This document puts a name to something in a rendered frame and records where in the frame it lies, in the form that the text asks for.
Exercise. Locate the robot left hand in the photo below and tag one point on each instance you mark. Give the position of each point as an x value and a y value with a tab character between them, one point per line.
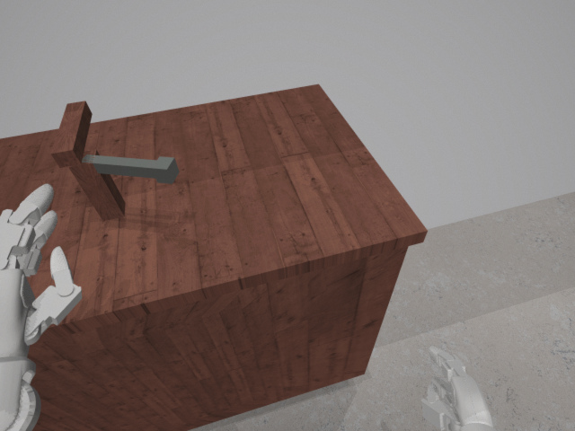
23	233

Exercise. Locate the counter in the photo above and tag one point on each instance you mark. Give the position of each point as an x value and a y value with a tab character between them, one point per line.
262	273

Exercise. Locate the robot right hand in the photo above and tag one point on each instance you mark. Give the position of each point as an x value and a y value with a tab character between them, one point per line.
461	403

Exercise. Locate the robot left forearm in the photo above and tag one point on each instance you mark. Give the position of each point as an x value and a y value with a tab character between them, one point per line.
19	402

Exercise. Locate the tap lever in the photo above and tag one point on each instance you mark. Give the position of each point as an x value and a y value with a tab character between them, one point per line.
164	169

